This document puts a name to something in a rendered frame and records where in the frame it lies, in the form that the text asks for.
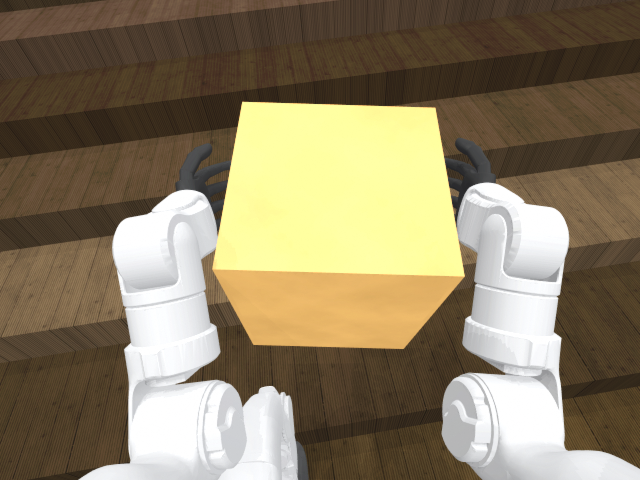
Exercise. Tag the right robot upper arm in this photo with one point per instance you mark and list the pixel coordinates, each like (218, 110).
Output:
(509, 428)

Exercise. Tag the carton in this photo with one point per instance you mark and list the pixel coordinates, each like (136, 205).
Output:
(337, 227)

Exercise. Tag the robot right forearm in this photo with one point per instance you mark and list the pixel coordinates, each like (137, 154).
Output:
(521, 252)

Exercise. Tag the left robot thigh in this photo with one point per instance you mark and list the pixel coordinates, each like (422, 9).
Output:
(268, 420)

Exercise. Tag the left robot hand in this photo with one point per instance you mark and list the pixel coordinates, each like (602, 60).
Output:
(192, 180)

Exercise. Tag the robot left shin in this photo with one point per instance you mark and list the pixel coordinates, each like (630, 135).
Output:
(289, 462)

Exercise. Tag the left robot upper arm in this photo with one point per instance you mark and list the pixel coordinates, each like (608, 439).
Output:
(191, 431)

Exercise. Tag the right robot hand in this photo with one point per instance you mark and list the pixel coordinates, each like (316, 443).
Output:
(472, 176)

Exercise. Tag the robot left forearm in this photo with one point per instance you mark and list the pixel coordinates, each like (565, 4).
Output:
(158, 260)

